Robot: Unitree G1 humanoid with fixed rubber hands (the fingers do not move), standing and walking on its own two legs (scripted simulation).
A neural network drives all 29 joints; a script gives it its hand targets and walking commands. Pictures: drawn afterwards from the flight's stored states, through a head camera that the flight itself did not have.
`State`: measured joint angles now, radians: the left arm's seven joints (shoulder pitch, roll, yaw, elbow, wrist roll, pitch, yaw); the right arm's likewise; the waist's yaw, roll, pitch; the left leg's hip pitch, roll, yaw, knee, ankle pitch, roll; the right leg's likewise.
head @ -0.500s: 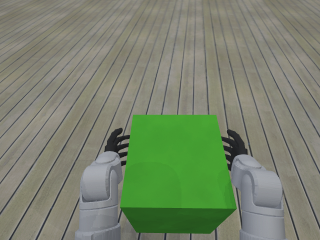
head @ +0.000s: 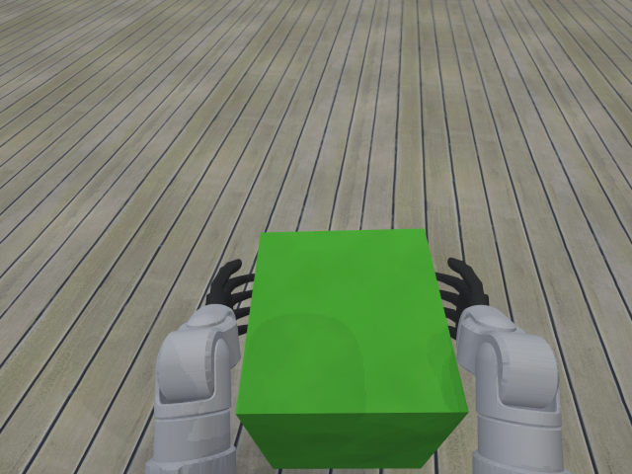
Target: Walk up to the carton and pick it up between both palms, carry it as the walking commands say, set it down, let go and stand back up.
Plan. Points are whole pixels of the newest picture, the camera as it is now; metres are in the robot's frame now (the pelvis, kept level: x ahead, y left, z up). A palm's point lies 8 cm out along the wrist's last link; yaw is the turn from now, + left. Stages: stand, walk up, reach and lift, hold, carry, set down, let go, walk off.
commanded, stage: carry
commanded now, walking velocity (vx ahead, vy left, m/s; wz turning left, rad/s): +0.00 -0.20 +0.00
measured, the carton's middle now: (344, 355) +0.27 +0.00 +0.01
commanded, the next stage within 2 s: none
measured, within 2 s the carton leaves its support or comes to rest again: neither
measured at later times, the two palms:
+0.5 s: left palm (371, 334) +0.26 -0.03 +0.10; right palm out of the picture +0.25 -0.32 +0.09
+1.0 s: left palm (442, 359) +0.22 -0.09 +0.11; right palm out of the picture +0.21 -0.38 +0.11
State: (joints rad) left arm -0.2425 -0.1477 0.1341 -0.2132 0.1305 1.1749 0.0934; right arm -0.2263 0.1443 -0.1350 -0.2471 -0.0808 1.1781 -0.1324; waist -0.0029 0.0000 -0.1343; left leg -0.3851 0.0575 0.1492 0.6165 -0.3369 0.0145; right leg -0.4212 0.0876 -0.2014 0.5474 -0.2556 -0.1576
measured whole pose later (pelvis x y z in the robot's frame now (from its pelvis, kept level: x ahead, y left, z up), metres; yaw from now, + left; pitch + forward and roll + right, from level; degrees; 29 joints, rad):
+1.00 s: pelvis -0.06 -0.23 +0.01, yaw -1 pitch +2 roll +1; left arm -0.25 -0.15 0.14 -0.21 0.14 1.19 0.09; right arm -0.25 0.15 -0.14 -0.21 -0.10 1.18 -0.12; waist -0.01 0.00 -0.12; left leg -0.24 0.11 0.15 0.50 -0.26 -0.03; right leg -0.38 0.08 -0.07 0.69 -0.29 0.19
